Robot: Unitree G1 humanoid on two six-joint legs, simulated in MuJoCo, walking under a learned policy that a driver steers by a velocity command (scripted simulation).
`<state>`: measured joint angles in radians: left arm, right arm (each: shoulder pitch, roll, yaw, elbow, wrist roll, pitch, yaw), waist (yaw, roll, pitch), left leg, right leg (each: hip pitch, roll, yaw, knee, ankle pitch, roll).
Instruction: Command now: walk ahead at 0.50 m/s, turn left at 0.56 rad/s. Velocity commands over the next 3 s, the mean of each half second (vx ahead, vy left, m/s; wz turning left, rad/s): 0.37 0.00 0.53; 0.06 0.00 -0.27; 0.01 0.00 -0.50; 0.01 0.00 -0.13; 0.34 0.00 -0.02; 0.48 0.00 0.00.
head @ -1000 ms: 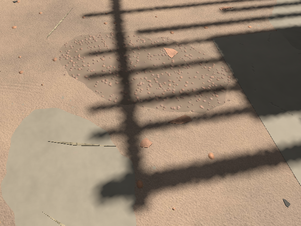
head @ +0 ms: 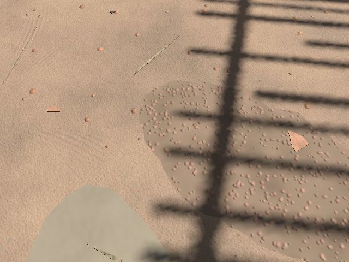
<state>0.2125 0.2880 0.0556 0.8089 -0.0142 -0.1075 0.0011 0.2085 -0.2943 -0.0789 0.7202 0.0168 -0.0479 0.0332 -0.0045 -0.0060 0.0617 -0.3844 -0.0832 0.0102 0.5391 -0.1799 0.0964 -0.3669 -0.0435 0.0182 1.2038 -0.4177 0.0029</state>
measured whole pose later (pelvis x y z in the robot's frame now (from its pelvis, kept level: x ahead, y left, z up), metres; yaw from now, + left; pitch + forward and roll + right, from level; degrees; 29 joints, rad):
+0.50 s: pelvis +0.25 -0.04 +0.00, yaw +16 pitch +2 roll +0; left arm 0.09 0.25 0.04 0.72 0.03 -0.06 -0.01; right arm 0.26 -0.32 -0.07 0.68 0.01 0.03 -0.04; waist -0.01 0.03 0.06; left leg -0.46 -0.03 -0.09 1.17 -0.53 -0.06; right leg -0.40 0.01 -0.02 0.49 -0.12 -0.02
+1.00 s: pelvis +0.30 -0.06 -0.01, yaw +4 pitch +1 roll +1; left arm 0.19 0.32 0.08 0.72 0.01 0.02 -0.03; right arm 0.13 -0.30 -0.08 0.69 -0.01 0.03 -0.05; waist 0.01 0.04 0.04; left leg -0.37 0.08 0.01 0.85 -0.52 -0.06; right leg -0.36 0.03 -0.04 0.66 -0.30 -0.06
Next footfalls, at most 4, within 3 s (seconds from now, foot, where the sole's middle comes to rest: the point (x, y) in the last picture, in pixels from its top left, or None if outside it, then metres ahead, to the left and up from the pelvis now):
0.34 right None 0.40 -0.12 -0.77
0.66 left None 0.31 0.12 -0.77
0.96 right None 0.36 -0.14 -0.77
1.46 left None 0.39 0.08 -0.77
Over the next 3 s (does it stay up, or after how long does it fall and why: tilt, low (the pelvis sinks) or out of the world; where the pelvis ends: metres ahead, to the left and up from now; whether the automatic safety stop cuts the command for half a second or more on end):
stays up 0.73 -0.16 0.02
